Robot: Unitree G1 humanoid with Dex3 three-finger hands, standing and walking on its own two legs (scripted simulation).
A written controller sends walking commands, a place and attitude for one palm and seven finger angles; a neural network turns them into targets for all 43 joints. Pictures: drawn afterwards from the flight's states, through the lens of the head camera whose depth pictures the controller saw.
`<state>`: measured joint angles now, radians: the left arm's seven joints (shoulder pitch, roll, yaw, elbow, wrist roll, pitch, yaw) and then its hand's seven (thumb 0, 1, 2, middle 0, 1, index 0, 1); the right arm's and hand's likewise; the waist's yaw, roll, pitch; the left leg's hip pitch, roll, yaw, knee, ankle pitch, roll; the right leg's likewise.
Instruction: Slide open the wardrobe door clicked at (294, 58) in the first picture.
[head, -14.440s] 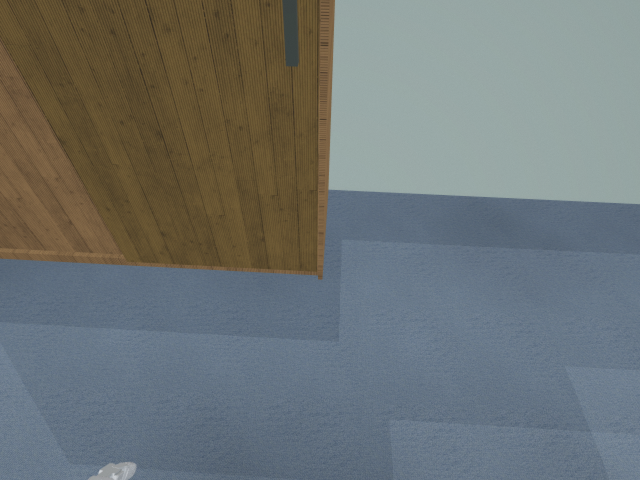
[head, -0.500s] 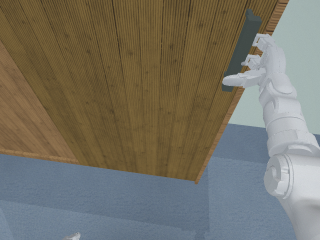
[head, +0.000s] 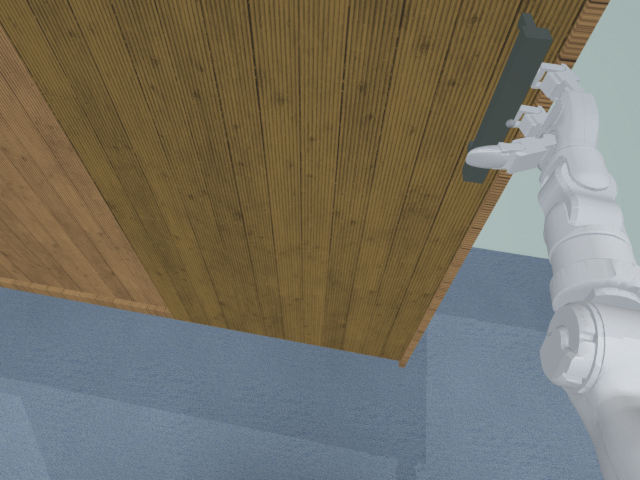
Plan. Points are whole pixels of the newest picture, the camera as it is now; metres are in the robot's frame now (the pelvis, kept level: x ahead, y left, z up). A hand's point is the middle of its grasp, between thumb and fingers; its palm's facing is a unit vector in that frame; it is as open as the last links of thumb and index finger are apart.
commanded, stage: slide the fingers in behind the handle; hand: right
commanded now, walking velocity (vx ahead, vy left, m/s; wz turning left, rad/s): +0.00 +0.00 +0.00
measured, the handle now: (497, 104) +0.54 -0.12 +0.20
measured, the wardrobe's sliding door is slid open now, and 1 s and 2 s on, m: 0.00 0.00 0.00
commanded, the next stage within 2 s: grip the handle and tug to test in 1.62 s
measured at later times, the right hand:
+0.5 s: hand (504, 128) +0.49 -0.12 +0.21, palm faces +0.00 +1.00 +0.00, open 14.0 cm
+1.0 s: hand (483, 128) +0.49 -0.10 +0.21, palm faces +0.02 +1.00 +0.00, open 14.0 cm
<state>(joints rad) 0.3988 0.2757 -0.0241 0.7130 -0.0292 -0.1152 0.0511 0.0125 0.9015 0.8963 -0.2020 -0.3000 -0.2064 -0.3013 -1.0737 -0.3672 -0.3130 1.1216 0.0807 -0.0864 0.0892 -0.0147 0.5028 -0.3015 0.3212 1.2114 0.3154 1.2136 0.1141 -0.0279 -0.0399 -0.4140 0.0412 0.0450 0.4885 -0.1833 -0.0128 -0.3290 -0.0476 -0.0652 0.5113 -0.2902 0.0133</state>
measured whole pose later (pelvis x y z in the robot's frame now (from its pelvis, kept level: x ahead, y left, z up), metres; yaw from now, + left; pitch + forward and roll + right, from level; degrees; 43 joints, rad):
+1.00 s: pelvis +0.01 +0.00 +0.00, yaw -1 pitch +4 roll +0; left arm 0.35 0.25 -0.02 0.72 -0.03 -0.09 0.05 0.01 0.90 0.90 -0.20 -0.30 -0.21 -0.30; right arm -1.00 -0.22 -0.22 0.94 0.10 0.02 -0.02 -0.01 0.50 -0.30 0.28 1.20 0.29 1.20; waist 0.07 -0.03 -0.05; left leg -0.36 0.05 0.05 0.48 -0.20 -0.01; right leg -0.27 -0.04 -0.06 0.49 -0.29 0.01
